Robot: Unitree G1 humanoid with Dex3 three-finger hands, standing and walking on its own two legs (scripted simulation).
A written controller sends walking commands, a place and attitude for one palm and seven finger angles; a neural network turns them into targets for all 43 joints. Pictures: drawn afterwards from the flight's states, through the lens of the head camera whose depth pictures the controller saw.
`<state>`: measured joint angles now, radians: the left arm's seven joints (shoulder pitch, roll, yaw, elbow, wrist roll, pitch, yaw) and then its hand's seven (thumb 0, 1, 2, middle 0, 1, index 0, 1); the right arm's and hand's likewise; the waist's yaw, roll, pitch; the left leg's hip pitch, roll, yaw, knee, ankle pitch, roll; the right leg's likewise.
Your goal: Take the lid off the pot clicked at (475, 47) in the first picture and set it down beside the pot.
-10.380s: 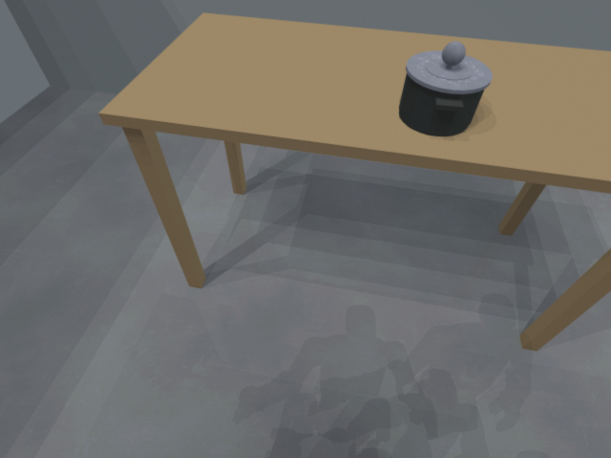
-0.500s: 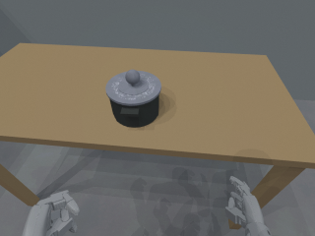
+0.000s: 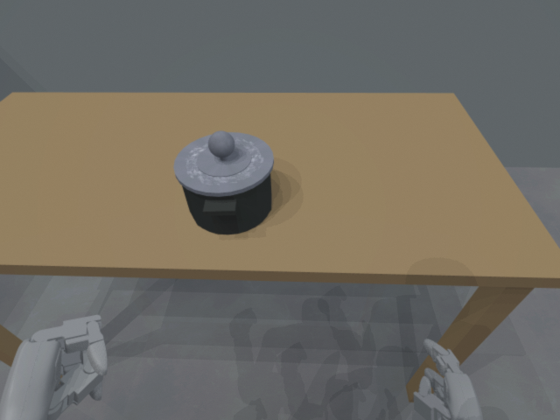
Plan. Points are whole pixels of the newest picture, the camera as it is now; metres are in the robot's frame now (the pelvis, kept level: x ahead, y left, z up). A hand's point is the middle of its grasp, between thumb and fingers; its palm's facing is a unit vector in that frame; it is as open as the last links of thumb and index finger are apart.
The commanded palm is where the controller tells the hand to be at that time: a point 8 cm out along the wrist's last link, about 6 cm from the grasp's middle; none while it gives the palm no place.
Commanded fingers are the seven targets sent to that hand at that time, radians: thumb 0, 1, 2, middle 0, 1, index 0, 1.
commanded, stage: raise the hand higher, near the body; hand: left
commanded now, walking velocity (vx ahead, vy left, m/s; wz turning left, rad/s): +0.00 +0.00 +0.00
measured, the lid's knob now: (221, 144) +0.50 +0.16 +0.15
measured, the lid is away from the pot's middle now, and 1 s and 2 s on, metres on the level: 0.00 0.00 0.00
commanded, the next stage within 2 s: reach forward and open the fingers in 0.38 s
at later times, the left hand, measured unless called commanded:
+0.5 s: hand (74, 316) +0.18 +0.24 +0.15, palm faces +0.36 -0.84 -0.41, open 3.1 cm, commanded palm +0.13 +0.28 +0.17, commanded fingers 0.00 0.83 0.94 -1.28 -1.43 -1.28 -1.43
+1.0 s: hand (61, 284) +0.21 +0.27 +0.16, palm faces -0.06 +0.00 -1.00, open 4.3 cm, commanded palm +0.18 +0.26 +0.23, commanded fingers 0.00 0.02 1.47 -1.03 -0.54 -1.03 -0.54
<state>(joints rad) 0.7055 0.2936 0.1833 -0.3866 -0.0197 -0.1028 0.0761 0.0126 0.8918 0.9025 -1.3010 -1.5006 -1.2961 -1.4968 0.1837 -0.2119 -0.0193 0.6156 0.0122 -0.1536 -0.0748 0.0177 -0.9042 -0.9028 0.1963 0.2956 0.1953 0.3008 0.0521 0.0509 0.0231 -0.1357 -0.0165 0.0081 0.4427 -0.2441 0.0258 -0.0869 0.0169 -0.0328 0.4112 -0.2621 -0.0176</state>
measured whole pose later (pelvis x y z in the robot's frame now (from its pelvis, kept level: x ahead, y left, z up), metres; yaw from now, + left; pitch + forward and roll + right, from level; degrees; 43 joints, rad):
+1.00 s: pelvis -0.02 +0.00 +0.00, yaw +2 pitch -2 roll +0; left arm 0.19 0.72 0.11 -0.39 0.71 0.14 -0.25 0.00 0.31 1.27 -1.14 -0.88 -1.14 -0.88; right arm 0.09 -0.29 0.03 0.57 0.05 0.05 -0.03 0.02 -0.91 -0.90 0.20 0.30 0.19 0.30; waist 0.08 0.15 0.00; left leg -0.22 -0.04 -0.01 0.46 -0.21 0.04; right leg -0.18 -0.01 -0.06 0.46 -0.25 -0.01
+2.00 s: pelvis -0.04 +0.02 +0.00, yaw +1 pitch -1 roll +0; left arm -0.35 0.71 0.03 -0.16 0.74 0.19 -0.44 0.00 -0.39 1.73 -0.90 -0.09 -0.89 -0.08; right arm 0.10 -0.30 0.04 0.55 0.08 0.05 0.02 0.02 -0.91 -0.90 0.20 0.30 0.19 0.30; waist 0.07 0.14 0.01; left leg -0.27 -0.06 0.01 0.46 -0.18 0.06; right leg -0.24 -0.03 -0.04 0.49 -0.24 0.01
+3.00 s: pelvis -0.02 +0.00 +0.00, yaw +2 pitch +0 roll +1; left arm -0.78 0.63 -0.25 0.18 0.81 0.25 -0.45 0.00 -0.40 1.74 -0.91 -0.09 -0.90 -0.08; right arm 0.09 -0.29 0.05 0.59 0.08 0.06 -0.01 0.01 -0.91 -0.90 0.19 0.30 0.19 0.30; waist 0.01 0.10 0.03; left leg -0.27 -0.06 -0.01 0.47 -0.20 0.04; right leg -0.25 -0.02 -0.05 0.52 -0.27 -0.01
